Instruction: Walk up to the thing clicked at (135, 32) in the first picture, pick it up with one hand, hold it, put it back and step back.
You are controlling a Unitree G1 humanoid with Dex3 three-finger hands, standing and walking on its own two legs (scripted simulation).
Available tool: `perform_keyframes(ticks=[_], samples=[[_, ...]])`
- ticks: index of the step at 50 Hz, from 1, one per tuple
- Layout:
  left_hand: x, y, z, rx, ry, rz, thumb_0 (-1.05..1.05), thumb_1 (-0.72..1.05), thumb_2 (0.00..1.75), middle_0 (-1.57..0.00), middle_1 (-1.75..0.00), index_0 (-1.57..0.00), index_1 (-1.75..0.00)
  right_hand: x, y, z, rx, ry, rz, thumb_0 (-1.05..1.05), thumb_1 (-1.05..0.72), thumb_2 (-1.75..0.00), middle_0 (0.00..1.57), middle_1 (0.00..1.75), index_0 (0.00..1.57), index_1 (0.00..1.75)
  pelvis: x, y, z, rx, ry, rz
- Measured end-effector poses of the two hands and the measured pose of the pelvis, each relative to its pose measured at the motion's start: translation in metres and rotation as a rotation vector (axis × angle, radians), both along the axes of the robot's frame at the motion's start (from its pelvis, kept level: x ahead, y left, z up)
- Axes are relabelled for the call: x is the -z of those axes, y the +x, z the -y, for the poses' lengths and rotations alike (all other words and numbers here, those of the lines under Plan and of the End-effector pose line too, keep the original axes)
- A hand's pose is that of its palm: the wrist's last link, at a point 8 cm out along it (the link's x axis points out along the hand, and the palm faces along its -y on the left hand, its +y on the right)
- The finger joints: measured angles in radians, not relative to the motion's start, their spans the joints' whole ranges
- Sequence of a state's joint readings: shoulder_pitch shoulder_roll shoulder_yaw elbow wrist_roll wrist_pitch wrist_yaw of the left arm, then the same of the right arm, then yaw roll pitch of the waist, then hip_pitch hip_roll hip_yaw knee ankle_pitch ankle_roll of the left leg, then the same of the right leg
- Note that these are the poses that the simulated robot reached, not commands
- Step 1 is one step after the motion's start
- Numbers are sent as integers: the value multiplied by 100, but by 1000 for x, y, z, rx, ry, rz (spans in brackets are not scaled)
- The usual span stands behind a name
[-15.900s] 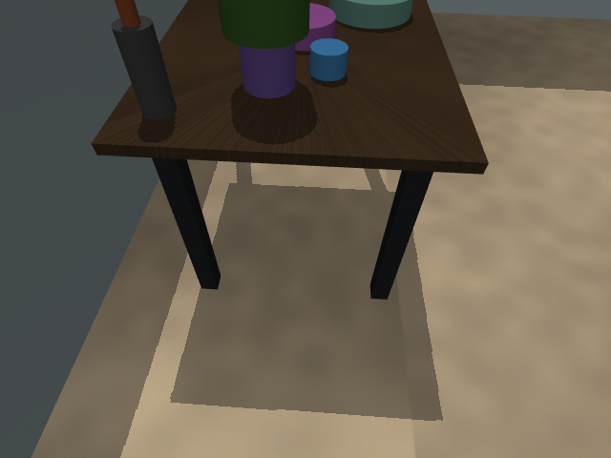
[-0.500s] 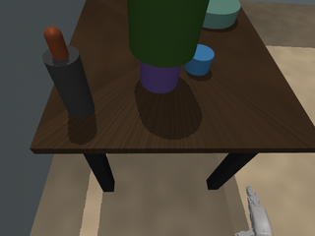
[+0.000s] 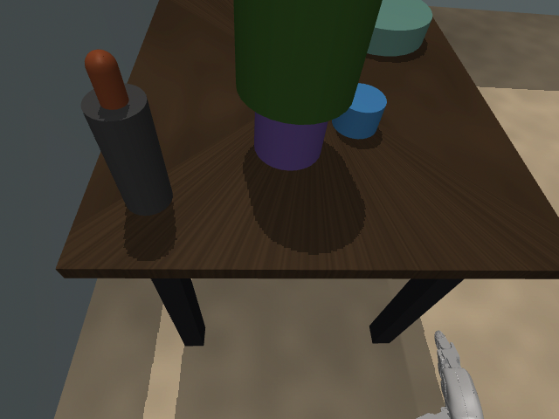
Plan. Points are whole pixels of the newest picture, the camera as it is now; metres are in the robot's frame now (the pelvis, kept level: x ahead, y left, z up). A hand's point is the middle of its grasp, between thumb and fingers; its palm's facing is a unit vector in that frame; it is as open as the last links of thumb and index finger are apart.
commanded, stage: go down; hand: left
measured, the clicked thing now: (128, 139) +0.48 +0.20 +0.12
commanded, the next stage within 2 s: approach in 0.28 s
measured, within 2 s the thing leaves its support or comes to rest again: neither
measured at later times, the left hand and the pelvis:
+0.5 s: hand out of the picture +0.36 +0.40 +0.16, palm faces +0.23 -0.97 +0.01, open 17.5 cm; pelvis -0.01 +0.00 +0.00, yaw +0 degrees
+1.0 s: hand (94, 200) +0.44 +0.26 +0.04, palm faces +0.15 -0.99 +0.08, open 17.5 cm; pelvis -0.02 -0.01 -0.03, yaw -2 degrees
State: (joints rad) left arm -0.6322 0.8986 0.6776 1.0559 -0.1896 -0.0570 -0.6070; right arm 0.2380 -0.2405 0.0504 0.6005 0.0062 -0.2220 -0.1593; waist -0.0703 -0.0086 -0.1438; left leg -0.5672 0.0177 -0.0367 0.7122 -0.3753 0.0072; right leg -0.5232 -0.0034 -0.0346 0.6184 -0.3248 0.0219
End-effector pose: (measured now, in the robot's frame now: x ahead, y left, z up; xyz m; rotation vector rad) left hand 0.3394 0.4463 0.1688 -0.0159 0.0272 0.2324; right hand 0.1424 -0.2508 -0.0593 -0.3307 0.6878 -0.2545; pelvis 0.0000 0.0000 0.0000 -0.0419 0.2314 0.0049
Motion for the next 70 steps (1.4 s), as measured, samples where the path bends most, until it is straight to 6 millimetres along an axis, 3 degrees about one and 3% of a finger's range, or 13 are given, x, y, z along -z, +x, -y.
perform_keyframes(ticks=[13, 28, 37, 44, 49, 58, 70], samples=[[-3, -7, 2, 7, -3, -3, -1, -56, 7, -4, -5, -4, -5, -1, -3, -1, -14, 11, 13, -1, 53, -5, 6, 6, 6, 5, 0, -2, 1, 0, 4, 12], [12, -7, 9, 17, 2, -23, -1, -55, 6, -6, -5, -5, -7, 1, -9, 0, -29, 2, 8, -1, 53, -5, 6, 6, 6, 5, 4, -10, 4, -5, 5, 5], [62, 18, 51, 79, -40, -58, -1, -55, 5, -7, -6, -6, -6, 7, -9, -5, -49, 22, 16, -1, 55, -4, 6, 6, 6, 5, 12, -15, 4, -5, 3, -23], [112, 50, 102, 112, -70, -51, -1, -56, 5, -6, -5, -6, -5, 1, -17, 12, -32, -12, 20, -1, 55, -4, 6, 6, 6, 5, 23, -18, 6, 9, 0, -55], [134, 69, 130, 96, -78, -26, -1, -57, 4, -6, -5, -7, -5, -1, -27, 23, -9, -34, 3, -1, 55, -4, 6, 6, 6, 5, 31, -20, 8, 23, -2, -74], [122, 73, 151, 75, -26, 0, -1, -56, 3, -5, -4, -7, -3, 8, -30, 17, -6, 28, -13, -1, 53, -5, 6, 6, 6, 5, 35, -20, 10, 28, -1, -78], [123, 65, 170, 68, -35, -3, -1, -57, 1, -4, -2, -6, 0, 1, -34, 18, -8, 42, 25, -1, 53, -5, 6, 6, 6, 5, 37, -27, 10, 28, 10, -58]])
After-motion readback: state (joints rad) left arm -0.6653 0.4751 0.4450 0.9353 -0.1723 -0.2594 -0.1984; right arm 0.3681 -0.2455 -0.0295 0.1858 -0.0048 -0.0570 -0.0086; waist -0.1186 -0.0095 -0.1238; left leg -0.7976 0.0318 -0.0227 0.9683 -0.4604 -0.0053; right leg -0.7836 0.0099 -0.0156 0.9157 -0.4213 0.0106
